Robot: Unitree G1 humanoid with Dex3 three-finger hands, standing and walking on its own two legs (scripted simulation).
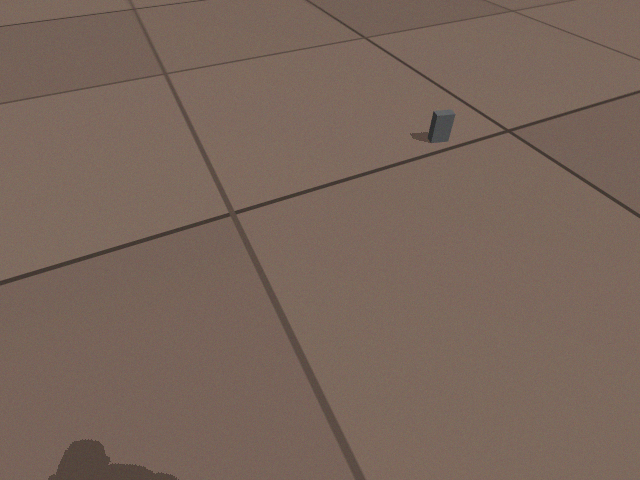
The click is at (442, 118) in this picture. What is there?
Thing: carton on end
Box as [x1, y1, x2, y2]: [428, 109, 455, 142]
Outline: 451,109 433,111 428,134 428,139 431,142 448,140 455,114
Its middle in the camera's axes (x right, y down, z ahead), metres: +0.70 -0.65 +2.25
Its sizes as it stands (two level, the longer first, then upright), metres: 0.106 0.057 0.172
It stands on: the floor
